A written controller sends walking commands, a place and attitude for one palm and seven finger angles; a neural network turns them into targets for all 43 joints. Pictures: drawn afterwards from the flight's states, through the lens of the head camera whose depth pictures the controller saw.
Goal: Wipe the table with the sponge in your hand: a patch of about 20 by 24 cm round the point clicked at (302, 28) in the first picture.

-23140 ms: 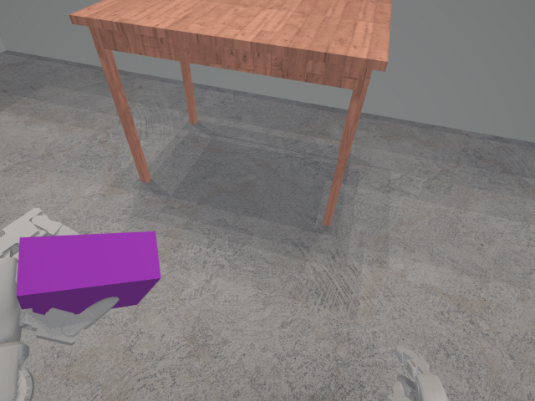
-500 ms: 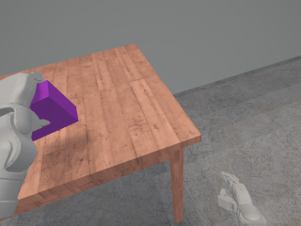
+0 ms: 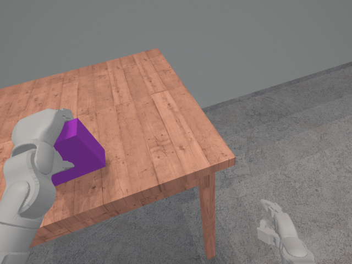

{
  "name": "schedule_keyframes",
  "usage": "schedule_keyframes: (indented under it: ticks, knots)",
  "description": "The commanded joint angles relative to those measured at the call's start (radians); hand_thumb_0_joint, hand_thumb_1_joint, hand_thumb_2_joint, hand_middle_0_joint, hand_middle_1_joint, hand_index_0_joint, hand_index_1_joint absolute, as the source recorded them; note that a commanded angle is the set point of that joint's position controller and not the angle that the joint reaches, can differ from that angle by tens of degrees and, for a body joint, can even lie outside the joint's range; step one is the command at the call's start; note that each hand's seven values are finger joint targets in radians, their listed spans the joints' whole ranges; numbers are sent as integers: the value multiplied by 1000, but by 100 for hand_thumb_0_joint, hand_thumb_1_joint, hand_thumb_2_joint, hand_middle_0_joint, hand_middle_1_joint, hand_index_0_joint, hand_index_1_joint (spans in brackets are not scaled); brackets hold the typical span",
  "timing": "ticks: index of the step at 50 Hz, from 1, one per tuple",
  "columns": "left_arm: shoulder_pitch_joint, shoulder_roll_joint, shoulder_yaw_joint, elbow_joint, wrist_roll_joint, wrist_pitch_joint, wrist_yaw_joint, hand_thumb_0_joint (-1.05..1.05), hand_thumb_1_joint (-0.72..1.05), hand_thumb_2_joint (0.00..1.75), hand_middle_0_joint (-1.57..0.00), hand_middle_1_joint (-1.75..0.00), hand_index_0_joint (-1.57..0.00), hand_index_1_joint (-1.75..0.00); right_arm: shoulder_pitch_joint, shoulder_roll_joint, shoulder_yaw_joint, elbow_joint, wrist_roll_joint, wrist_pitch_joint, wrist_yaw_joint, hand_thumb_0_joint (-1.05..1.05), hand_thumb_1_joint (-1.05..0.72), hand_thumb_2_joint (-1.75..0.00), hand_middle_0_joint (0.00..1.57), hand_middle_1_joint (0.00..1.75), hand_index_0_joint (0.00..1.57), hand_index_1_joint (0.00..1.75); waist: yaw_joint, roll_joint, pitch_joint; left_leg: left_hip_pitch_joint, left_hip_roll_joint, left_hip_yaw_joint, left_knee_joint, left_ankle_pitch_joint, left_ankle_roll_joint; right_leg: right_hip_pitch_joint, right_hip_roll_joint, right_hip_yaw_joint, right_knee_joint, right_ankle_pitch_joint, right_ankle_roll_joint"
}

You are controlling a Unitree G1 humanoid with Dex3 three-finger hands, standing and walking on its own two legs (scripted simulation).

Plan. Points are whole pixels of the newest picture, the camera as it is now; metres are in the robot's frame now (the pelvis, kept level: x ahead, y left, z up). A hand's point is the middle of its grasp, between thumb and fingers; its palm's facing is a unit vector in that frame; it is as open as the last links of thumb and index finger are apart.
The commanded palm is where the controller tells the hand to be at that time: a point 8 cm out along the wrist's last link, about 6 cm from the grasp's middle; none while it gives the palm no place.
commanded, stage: move the sponge above the wiping area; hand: left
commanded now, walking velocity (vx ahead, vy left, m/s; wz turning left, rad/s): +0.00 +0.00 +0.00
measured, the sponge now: (69, 159) +0.28 +0.29 +0.13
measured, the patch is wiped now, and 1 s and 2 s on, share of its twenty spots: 0.00 0.05 0.05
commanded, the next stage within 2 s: lower the sponge onto the table in 0.08 s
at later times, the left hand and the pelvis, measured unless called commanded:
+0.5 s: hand (70, 150) +0.28 +0.26 +0.17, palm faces +0.05 -0.07 -1.00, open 9.3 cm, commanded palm +0.24 +0.28 +0.28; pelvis -0.01 +0.00 +0.00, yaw +0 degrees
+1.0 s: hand (66, 135) +0.29 +0.26 +0.20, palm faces +0.19 -0.02 -0.98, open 9.4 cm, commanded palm +0.24 +0.28 +0.26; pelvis +0.00 +0.00 +0.00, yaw +0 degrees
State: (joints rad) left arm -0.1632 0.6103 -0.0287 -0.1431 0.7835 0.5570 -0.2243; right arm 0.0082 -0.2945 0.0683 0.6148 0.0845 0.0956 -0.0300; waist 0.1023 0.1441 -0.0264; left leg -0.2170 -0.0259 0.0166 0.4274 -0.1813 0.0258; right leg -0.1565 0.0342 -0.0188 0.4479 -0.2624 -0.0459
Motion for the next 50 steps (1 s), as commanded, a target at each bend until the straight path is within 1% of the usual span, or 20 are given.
schedule_keyframes:
  ticks: [1, 3, 4, 8, 11, 13, 16, 18, 22, 23, 25, 28, 33, 34, 39, 44, 47, 48, 49, 50]
  knots:
    - [-471, 396, 196, -383, 105, -77, 72, 0, 10, 130, -120, -160, -120, -160, -247, -70, -36, -189, -23, -77, -24, 0, -90, -90, 20, 30, 20, 30, 22, -52, -330, 153, -21, -58, -4, 269, 26, 97, -18, 95, -28, 306, -29]
    - [-574, 537, 313, -396, 141, -102, 129, 0, 10, 130, -120, -160, -120, -160, -257, -74, -34, -173, -30, -97, -32, 0, -90, -90, 20, 30, 20, 30, 53, 16, -349, 160, -29, -74, -2, 273, 20, 104, -3, 155, -28, 273, -57]
    - [-562, 432, 246, -337, 134, -110, 151, 0, 10, 130, -120, -160, -120, -160, -244, -50, -30, -155, -29, -102, -34, 0, -90, -90, 20, 30, 20, 30, 32, -4, -326, 168, -24, -55, -8, 273, 17, 100, -8, 117, -32, 256, -50]
    - [-453, 370, 260, -101, 35, -78, 168, 0, 10, 130, -120, -160, -120, -160, -269, -67, -39, -114, -7, -98, -27, 0, -90, -90, 20, 30, 20, 30, 47, -44, -199, 122, -10, -65, -33, 187, -1, 47, -11, 154, -88, 185, -56]
    - [-319, 269, 172, -6, -6, -54, 110, 0, 10, 130, -120, -160, -120, -160, -229, -84, -46, -111, -7, -75, -24, 0, -90, -90, 20, 30, 20, 30, 23, -130, -135, 76, 4, -42, -37, 155, -4, 30, -35, 93, -100, 199, -21]
    - [-251, 198, 120, 30, -10, -33, 66, 0, 10, 130, -120, -160, -120, -160, -264, -73, -33, -143, 8, -75, -20, 0, -90, -90, 20, 30, 20, 30, 13, -141, -93, 54, 8, -43, -35, 122, -5, -11, -33, 110, -107, 171, -23]
    - [-254, 181, 67, -57, 0, -37, 27, 0, 10, 130, -120, -160, -120, -160, -239, -89, -40, -160, 7, -63, -12, 0, -90, -90, 20, 30, 20, 30, -6, -133, -155, 66, 9, -43, -32, 127, 4, 14, -39, 64, -79, 212, -8]
    - [-312, 202, 69, -215, 18, -48, 17, 0, 10, 130, -120, -160, -120, -160, -297, -62, -26, -204, 13, -76, -12, 0, -90, -90, 20, 30, 20, 30, 3, -81, -228, 102, 1, -56, -24, 147, 13, 30, -30, 93, -62, 213, -21]
    - [-503, 398, 189, -347, 109, -99, 66, 0, 10, 130, -120, -160, -120, -160, -244, -72, -40, -177, -21, -87, -31, 0, -90, -90, 20, 30, 20, 30, 19, -56, -314, 150, -19, -64, -18, 216, 24, 78, -19, 98, -42, 233, -28]
    - [-550, 491, 275, -384, 130, -105, 95, 0, 10, 130, -120, -160, -120, -160, -280, -68, -31, -180, -23, -98, -34, 0, -90, -90, 20, 30, 20, 30, 45, -20, -337, 154, -20, -81, -16, 218, 21, 91, -5, 145, -41, 213, -50]
    - [-540, 447, 271, -302, 140, -125, 153, 0, 10, 130, -120, -160, -120, -160, -230, -58, -39, -138, -33, -103, -33, 0, -90, -90, 20, 30, 20, 30, 43, -16, -303, 162, -17, -67, -29, 238, 13, 83, -2, 112, -49, 195, -52]
    - [-489, 375, 264, -170, 65, -107, 189, 0, 10, 130, -120, -160, -120, -160, -266, -57, -35, -121, -14, -102, -26, 0, -90, -90, 20, 30, 20, 30, 53, -24, -229, 143, -10, -74, -51, 177, 0, 48, 4, 149, -87, 131, -64]
    - [-234, 202, 152, -2, 1, -49, 118, 0, 10, 130, -120, -160, -120, -160, -260, -68, -33, -133, -1, -72, -14, 0, -90, -90, 20, 30, 20, 30, 31, -124, -96, 66, 8, -45, -55, 122, -8, -7, -18, 116, -115, 135, -34]
    - [-213, 153, 99, -11, -10, -43, 100, 0, 10, 130, -120, -160, -120, -160, -232, -79, -36, -135, -2, -62, -10, 0, -90, -90, 20, 30, 20, 30, 15, -155, -108, 58, 15, -36, -58, 109, -9, 2, -29, 70, -108, 142, -17]
    - [-315, 139, 19, -111, 26, -39, 55, 0, 10, 130, -120, -160, -120, -160, -252, -80, -30, -178, 8, -68, -15, 0, -90, -90, 20, 30, 20, 30, -14, -115, -157, 76, 6, -42, -51, 53, 9, -13, -32, 61, -94, 89, -11]
    - [-619, 362, 138, -334, 160, -121, 126, 0, 10, 130, -120, -160, -120, -160, -240, -63, -35, -163, -26, -109, -39, 0, -90, -90, 20, 30, 20, 30, 16, 4, -363, 183, -17, -71, -31, 175, 20, 81, -5, 92, -47, 139, -43]
    - [-437, 289, 163, -178, 99, -131, 160, 0, 10, 130, -120, -160, -120, -160, -213, -59, -46, -127, -25, -104, -30, 0, -90, -90, 20, 30, 20, 30, 31, -53, -280, 160, -14, -64, -38, 209, 11, 74, -7, 82, -60, 202, -42]
    - [-397, 318, 219, -123, 84, -106, 165, 0, 10, 130, -120, -160, -120, -160, -247, -64, -39, -127, -15, -104, -24, 0, -90, -90, 20, 30, 20, 30, 53, -65, -255, 134, -14, -77, -44, 194, 7, 69, 2, 123, -67, 188, -59]
    - [-373, 239, 162, -101, 60, -94, 167, 0, 10, 130, -120, -160, -120, -160, -228, -63, -41, -114, -18, -95, -19, 0, -90, -90, 20, 30, 20, 30, 41, -99, -227, 115, -4, -55, -47, 195, 1, 72, -17, 74, -67, 199, -40]
    - [-321, 248, 185, -108, 43, -92, 164, 0, 10, 130, -120, -160, -120, -160, -215, -70, -48, -111, -17, -86, -15, 0, -90, -90, 20, 30, 20, 30, 47, -118, -213, 113, -2, -53, -50, 199, 0, 69, -15, 71, -74, 208, -34]
